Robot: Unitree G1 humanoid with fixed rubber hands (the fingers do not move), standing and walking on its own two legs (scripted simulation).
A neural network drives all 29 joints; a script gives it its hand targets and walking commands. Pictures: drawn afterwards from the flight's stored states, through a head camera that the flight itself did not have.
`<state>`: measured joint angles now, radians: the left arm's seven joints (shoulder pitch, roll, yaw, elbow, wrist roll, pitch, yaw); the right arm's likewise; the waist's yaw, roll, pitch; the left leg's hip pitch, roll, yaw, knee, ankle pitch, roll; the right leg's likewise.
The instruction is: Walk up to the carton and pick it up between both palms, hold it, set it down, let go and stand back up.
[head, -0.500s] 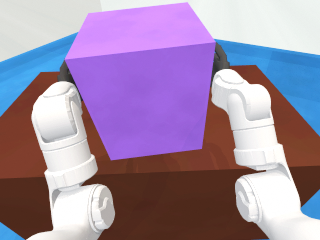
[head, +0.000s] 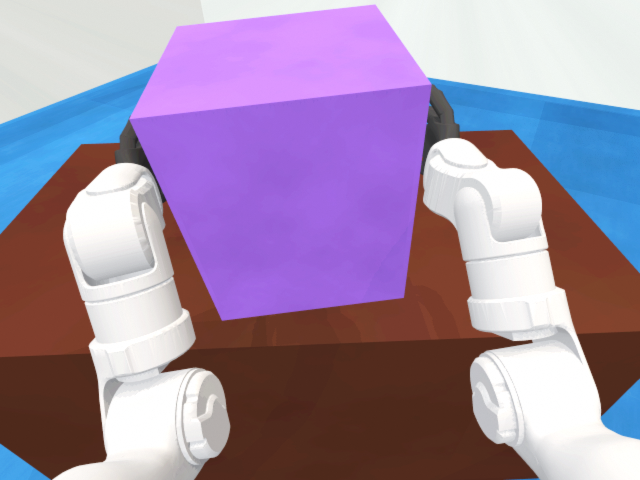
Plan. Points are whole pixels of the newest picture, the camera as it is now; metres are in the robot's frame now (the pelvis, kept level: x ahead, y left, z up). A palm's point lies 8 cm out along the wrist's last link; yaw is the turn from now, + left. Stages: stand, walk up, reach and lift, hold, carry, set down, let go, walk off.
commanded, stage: hold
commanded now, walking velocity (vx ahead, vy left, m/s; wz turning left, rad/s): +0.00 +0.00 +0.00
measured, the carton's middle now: (295, 168) +0.38 +0.00 +0.25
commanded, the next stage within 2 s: none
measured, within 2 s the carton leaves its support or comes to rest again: neither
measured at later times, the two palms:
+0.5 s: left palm (141, 181) +0.35 +0.15 +0.27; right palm (438, 153) +0.36 -0.15 +0.27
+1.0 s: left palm (141, 181) +0.35 +0.15 +0.27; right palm (438, 153) +0.36 -0.15 +0.27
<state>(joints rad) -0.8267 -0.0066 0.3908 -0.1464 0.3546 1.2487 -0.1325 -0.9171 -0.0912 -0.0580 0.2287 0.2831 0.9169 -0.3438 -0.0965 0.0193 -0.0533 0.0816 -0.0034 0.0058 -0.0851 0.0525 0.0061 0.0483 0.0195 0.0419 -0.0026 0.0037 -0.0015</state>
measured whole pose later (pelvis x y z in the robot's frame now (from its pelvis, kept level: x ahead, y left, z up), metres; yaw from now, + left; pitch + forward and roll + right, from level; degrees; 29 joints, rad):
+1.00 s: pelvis +0.00 +0.00 +0.00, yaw +0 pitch -3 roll +0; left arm -0.83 -0.01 0.39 -0.15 0.35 1.25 -0.13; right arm -0.92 -0.09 -0.06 0.23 0.28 0.92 -0.34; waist -0.10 0.02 -0.05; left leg 0.08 0.00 0.01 -0.09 0.05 0.01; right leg 0.05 0.02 0.04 0.00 0.00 0.00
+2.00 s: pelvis +0.00 +0.00 +0.00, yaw +0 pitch -3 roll +0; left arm -0.83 -0.01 0.39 -0.15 0.35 1.25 -0.13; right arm -0.92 -0.09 -0.06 0.23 0.28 0.92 -0.35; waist -0.10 0.02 -0.05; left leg 0.08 0.00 0.01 -0.09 0.05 0.01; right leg 0.05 0.02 0.04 0.00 0.00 0.00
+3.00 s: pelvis +0.00 +0.00 +0.00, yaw +0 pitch -3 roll +0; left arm -0.83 -0.01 0.39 -0.15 0.35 1.25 -0.13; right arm -0.92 -0.09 -0.06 0.23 0.28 0.92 -0.35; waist -0.10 0.02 -0.05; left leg 0.08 0.00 0.01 -0.09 0.05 0.01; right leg 0.05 0.02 0.04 0.00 0.00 0.00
